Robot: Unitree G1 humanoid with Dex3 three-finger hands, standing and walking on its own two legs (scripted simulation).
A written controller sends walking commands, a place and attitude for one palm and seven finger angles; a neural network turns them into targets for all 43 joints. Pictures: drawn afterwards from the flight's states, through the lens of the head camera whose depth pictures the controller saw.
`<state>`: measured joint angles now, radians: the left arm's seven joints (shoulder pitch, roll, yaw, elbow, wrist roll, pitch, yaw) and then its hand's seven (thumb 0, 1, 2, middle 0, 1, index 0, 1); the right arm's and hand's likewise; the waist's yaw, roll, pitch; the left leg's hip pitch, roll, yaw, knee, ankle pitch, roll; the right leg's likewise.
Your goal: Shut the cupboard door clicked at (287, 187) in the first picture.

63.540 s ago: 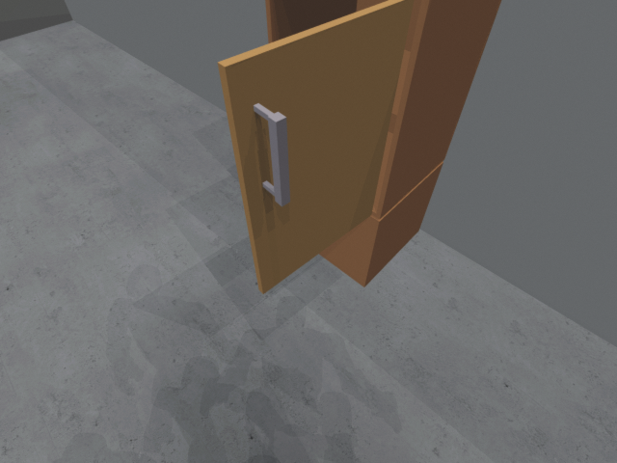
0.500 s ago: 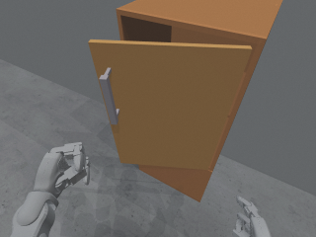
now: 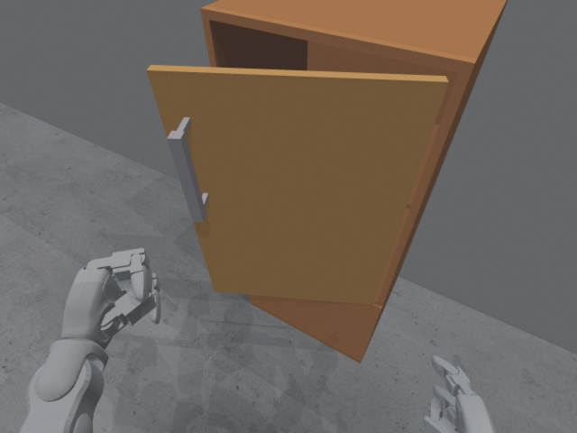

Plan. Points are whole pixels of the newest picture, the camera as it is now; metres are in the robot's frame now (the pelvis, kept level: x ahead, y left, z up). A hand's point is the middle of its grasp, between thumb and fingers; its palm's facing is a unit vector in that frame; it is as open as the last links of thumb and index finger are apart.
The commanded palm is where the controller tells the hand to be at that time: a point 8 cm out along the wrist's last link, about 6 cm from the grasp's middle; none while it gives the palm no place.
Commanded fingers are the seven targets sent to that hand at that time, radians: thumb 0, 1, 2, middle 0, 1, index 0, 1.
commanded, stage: bring the fist close to the handle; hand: left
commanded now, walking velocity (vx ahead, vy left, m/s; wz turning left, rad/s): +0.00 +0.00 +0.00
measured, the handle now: (192, 172) +0.48 +0.21 +0.10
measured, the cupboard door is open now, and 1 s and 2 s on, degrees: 25 24 15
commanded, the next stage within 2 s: push the door shut along its arc in 1.22 s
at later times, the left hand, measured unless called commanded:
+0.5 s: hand (189, 237) +0.34 +0.17 +0.11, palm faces -0.01 -1.00 -0.04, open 3.1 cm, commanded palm +0.32 +0.22 +0.11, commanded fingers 0.00 0.90 0.90 -1.30 -1.50 -1.30 -1.50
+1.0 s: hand (215, 203) +0.41 +0.15 +0.11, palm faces -0.01 -1.00 -0.02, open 3.1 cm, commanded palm +0.38 +0.21 +0.11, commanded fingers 0.00 0.90 0.90 -1.30 -1.50 -1.30 -1.50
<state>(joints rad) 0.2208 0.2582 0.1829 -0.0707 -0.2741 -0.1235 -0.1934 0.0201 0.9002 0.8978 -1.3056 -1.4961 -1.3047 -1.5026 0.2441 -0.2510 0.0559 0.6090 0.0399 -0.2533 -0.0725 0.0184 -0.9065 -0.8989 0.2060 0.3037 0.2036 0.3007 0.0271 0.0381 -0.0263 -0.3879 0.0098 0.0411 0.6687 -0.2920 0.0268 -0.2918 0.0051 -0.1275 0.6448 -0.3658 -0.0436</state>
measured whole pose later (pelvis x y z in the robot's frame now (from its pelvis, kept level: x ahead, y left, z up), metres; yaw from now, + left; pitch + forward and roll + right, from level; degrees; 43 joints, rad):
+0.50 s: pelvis +0.02 +0.00 +0.00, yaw -1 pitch +3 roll +0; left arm -0.12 0.26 0.18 0.24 -0.24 -0.08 -0.19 0.02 0.90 0.90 -1.30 -1.50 -1.30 -1.50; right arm 0.25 -0.28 0.03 0.63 0.05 -0.18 -0.06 0.02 -0.91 -0.90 0.20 0.30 0.20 0.30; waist 0.00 0.04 -0.04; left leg -0.39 0.01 0.07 0.64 -0.30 0.02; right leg -0.32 0.01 -0.10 0.64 -0.38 -0.04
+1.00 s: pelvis +0.02 +0.00 +0.00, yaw -2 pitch +5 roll +0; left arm -0.41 0.25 0.19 0.57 -0.19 -0.18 -0.12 0.02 0.90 0.90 -1.30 -1.50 -1.30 -1.50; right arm 0.30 -0.27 0.02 0.65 0.04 -0.09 -0.04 0.02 -0.91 -0.90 0.21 0.30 0.20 0.30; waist -0.03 0.03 -0.05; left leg -0.44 0.01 0.08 0.64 -0.30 0.03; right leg -0.37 0.01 -0.08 0.64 -0.37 -0.04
